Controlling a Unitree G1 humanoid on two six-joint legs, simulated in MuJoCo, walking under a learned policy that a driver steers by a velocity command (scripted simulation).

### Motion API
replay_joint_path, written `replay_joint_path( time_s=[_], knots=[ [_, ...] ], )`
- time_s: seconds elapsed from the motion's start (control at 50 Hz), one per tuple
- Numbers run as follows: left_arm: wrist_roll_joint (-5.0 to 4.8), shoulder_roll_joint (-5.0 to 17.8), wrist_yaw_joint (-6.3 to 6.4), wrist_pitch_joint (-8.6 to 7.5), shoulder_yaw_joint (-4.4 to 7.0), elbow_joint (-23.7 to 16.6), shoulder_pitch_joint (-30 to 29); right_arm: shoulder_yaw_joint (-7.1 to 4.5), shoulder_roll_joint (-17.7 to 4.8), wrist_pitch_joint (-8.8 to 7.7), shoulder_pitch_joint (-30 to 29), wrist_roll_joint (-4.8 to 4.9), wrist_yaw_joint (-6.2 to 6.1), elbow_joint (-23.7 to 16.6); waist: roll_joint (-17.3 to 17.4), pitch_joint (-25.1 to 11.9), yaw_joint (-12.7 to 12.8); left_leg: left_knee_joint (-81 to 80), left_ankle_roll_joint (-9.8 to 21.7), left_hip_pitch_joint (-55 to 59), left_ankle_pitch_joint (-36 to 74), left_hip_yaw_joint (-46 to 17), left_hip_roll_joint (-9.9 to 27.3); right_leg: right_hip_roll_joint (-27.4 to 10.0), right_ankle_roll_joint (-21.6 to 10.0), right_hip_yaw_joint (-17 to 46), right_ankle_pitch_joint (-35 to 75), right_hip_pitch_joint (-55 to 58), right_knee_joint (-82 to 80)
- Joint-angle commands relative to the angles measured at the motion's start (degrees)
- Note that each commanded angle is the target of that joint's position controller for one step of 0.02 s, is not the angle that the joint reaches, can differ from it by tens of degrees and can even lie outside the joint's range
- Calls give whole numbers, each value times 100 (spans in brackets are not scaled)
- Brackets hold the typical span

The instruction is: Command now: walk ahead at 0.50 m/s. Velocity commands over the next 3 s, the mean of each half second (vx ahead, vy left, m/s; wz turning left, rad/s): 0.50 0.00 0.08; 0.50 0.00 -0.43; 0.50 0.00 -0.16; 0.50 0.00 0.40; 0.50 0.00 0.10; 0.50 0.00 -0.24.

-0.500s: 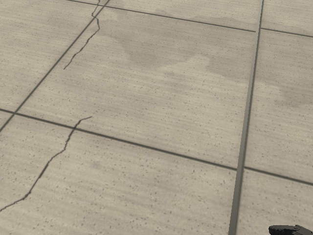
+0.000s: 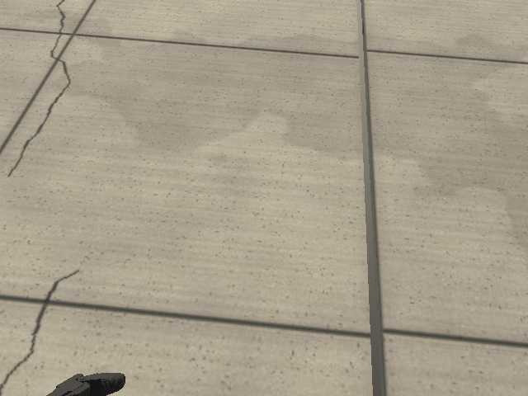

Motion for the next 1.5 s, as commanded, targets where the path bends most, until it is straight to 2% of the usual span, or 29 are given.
replay_joint_path(
  time_s=[0.02,0.06,0.1,0.12,0.14,0.16,0.18,0.2,0.26,0.38,0.54,0.6,0.64,0.66,0.68,0.7,0.74,0.76,0.86,1.04,1.1,1.14,1.16,1.18,1.2,1.22,1.28,1.36,1.5],
  knots=[
    [-29,289,-100,-163,-10,-622,-880,-231,-988,31,263,41,-33,-86,714,495,-3,-100,759,251,2124,-859,1701,109,-134,-101,-308,-258,-358],
    [-8,490,-117,-200,50,-566,-566,-282,-1117,65,113,55,-47,-90,819,269,271,321,656,316,3178,-786,1718,297,-316,-231,-646,491,-558],
    [46,943,-44,-204,277,-82,1019,-257,-1048,85,-108,46,-50,-164,720,-725,1060,1995,386,-331,4355,-374,1267,433,-668,-337,-407,2904,-601],
    [143,1403,40,-186,393,131,2194,-148,-771,57,-103,-96,-47,-343,-71,-1679,1425,3937,149,-1805,2344,-151,825,-815,-1085,1072,-153,4908,-351],
    [132,1568,-4,-161,379,244,2257,21,-182,-63,613,-6,-4,-313,-1529,-2374,1038,5658,-118,-3726,-1755,-355,-61,-1967,-1873,3563,-1230,6254,-1154],
    [95,1053,16,-136,265,211,2200,-151,-827,-136,207,139,19,-250,-831,-1911,1283,6261,-83,-4363,-1751,-888,238,-1791,-1649,3573,-2137,5834,-1506],
    [55,867,49,-146,189,189,1741,-216,-1014,-165,-340,218,25,-458,-593,-1021,1187,6258,-35,-4660,-1184,-710,501,-1613,-1386,2694,-2097,4977,-1677],
    [80,726,46,-173,127,150,1294,-222,-956,-143,-586,184,-13,-509,-179,-582,968,5995,-48,-4394,-644,-584,765,-1388,-1239,2091,-1746,4080,-1912],
    [181,427,6,-306,64,247,796,-251,-618,84,-336,113,-63,-467,-362,-158,495,5441,-103,-3592,35,-675,1067,-994,-1066,1009,-1122,2792,-2520],
    [107,717,104,-307,116,704,1308,-231,-465,138,-1127,-67,-26,-862,-5,226,472,3944,-270,-4189,1400,-510,1126,-825,-1201,283,-59,2744,-2788],
    [-51,962,184,-91,177,1093,2237,-94,-410,-47,-2711,28,199,-1413,-81,487,929,1736,-314,-3730,1828,-269,678,-883,-1037,426,0,3484,-2270],
    [-50,1091,210,-13,230,1116,2139,-191,-706,-136,-2365,50,239,-1396,-334,241,602,1395,-118,-2839,1213,-206,483,-1000,-886,679,507,3652,-1693],
    [3,836,201,-4,131,1015,2002,-438,-1232,-182,-725,-41,144,-984,-192,-884,-147,1539,297,-240,1372,-375,723,-445,-565,294,901,2765,286],
    [46,221,181,-77,-37,817,2435,-590,-1822,-152,88,-176,71,-887,994,-1967,-155,1583,974,2156,1112,-2364,2279,334,-159,-180,-1097,668,2541],
    [-66,185,153,-174,-84,835,2619,-510,-1553,-115,198,-125,92,-846,1881,-2606,-119,715,1427,2548,290,-4209,2855,640,-91,414,-3551,-274,3701],
    [-205,792,160,-197,100,780,2187,-373,-1074,-100,-206,-91,72,-912,1325,-1700,-105,551,1163,1856,-115,-3499,2627,291,-137,653,-3305,-772,4194],
    [-146,757,210,-139,140,653,1609,-245,-627,-103,-938,-78,64,-945,802,-568,181,165,811,206,239,-2047,2179,-165,-179,418,-2394,-629,3907],
    [-95,687,221,-60,183,669,1624,-208,-463,-128,-1197,-112,79,-934,897,-277,384,-56,701,-375,494,-1536,1959,-326,-189,467,-2093,-357,3632],
    [-60,385,196,218,171,447,1447,-325,-697,-211,-1290,-166,12,-763,653,139,674,-583,801,-1038,1466,-337,1906,-476,-65,493,-1265,-326,2973],
    [-7,394,-149,172,48,-119,-85,-484,-1200,-39,-730,-4,-128,-579,464,528,235,-504,559,-88,1667,865,1974,-276,-173,-180,-312,-262,598],
    [22,555,-188,194,105,-234,-59,-538,-1372,73,-649,95,-109,-522,585,388,409,195,453,306,3247,1008,2085,75,-441,-497,-1204,276,344],
    [5,921,-156,196,340,140,1282,-501,-1358,147,-794,132,-87,-509,536,-350,1201,1953,234,-2,4614,1316,1783,656,-745,-838,-1047,2209,-172],
    [-23,1423,-56,216,555,471,2326,-394,-1110,130,-663,4,-88,-553,52,-923,1557,3570,-40,-1270,3393,1403,1515,324,-995,-70,-820,4022,-169],
    [-76,2143,-7,177,632,523,2329,-127,-300,1,-72,-210,-13,-808,-1539,-1402,890,5750,-456,-3684,-1467,1062,449,-1233,-2032,3041,-1599,5709,-785],
    [-15,1708,-20,112,480,369,2552,-171,-676,-216,-466,68,50,-748,-891,-2148,1255,6528,-393,-4231,-1931,-245,273,-1689,-2283,4368,-2302,5910,-1752],
    [38,1398,-33,34,390,388,2250,-266,-996,-311,-1126,312,75,-924,-569,-1304,1337,6674,-256,-4822,-1467,-269,535,-1518,-1958,3529,-1950,5460,-1810],
    [141,716,7,-63,166,187,1043,-303,-971,-232,-1110,93,-9,-759,-123,-453,702,5665,-119,-3911,-267,-378,1236,-1018,-1437,1721,-594,3317,-1950],
    [186,829,55,-233,184,375,1112,-264,-675,91,-1020,77,-15,-693,32,-58,503,4924,-241,-3789,432,-453,1281,-936,-1358,777,-12,2708,-2574],
    [168,890,189,-296,164,641,1402,-174,-460,79,-1933,61,122,-1008,-26,390,867,2653,-196,-3823,2549,-218,830,-663,-856,-615,107,3013,-2890]
  ],
)
Next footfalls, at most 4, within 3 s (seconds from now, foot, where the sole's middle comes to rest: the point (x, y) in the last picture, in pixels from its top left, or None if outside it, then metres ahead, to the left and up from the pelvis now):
0.10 right None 0.24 -0.14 -0.78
0.64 left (201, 387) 0.52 0.12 -0.78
1.16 right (316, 301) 0.73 -0.21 -0.78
1.72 left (260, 203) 1.10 -0.08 -0.78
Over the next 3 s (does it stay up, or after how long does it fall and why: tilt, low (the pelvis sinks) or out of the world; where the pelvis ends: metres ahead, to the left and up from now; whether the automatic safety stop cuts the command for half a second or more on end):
stays up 1.65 -0.15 0.00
